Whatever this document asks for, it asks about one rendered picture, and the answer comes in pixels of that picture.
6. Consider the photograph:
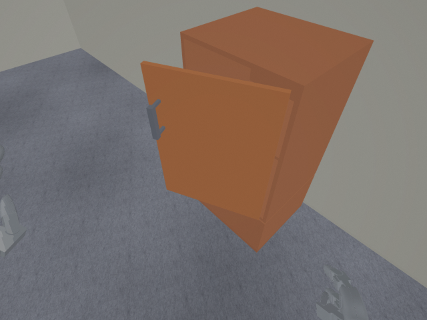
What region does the handle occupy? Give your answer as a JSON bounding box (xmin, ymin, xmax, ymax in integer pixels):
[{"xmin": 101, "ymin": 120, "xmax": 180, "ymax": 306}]
[{"xmin": 146, "ymin": 99, "xmax": 165, "ymax": 140}]

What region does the right robot hand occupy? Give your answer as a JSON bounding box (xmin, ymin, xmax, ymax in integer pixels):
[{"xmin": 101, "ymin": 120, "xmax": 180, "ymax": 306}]
[{"xmin": 316, "ymin": 264, "xmax": 369, "ymax": 320}]

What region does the cupboard door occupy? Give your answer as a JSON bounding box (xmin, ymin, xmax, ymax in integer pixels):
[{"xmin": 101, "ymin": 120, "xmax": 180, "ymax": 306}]
[{"xmin": 140, "ymin": 61, "xmax": 291, "ymax": 220}]

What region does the left robot hand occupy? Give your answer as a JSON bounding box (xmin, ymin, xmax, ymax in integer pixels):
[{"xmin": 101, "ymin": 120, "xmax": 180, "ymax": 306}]
[{"xmin": 0, "ymin": 145, "xmax": 27, "ymax": 258}]

